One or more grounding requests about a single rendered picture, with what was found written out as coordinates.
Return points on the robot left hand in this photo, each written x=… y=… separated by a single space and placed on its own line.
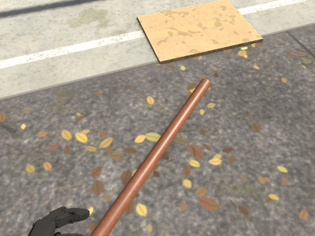
x=58 y=218

